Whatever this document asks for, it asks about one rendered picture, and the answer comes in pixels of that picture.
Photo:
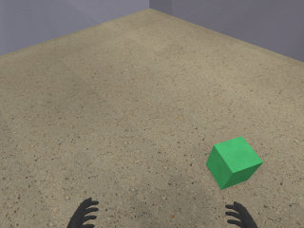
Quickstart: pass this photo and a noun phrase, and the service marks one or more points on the carton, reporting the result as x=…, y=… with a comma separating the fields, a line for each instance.
x=232, y=162

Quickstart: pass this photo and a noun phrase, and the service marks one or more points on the left robot hand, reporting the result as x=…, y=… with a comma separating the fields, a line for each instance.
x=80, y=217

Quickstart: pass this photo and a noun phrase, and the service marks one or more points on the right robot hand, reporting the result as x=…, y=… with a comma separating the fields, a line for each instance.
x=246, y=220

